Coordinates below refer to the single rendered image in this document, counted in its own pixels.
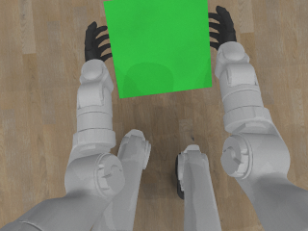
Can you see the robot thigh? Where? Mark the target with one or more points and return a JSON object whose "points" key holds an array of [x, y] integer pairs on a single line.
{"points": [[120, 213], [200, 207]]}

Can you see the robot right thigh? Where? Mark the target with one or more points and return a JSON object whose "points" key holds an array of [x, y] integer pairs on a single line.
{"points": [[200, 207]]}

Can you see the robot left upper arm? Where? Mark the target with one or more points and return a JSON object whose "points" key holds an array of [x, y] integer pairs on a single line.
{"points": [[91, 183]]}

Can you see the carton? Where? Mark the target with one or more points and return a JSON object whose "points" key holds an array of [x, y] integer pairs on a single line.
{"points": [[159, 46]]}

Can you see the robot right upper arm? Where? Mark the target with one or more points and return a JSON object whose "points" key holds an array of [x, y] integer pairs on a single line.
{"points": [[260, 164]]}

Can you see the robot left thigh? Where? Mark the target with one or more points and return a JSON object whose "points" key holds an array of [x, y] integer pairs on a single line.
{"points": [[120, 213]]}

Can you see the right robot forearm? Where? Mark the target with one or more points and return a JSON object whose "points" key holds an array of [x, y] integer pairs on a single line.
{"points": [[244, 111]]}

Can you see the robot right hand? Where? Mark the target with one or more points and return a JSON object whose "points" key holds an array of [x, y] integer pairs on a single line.
{"points": [[226, 31]]}

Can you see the robot left hand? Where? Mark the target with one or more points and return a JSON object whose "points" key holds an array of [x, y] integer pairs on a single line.
{"points": [[92, 51]]}

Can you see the left robot forearm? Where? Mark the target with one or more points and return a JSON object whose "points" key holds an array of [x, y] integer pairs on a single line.
{"points": [[94, 112]]}

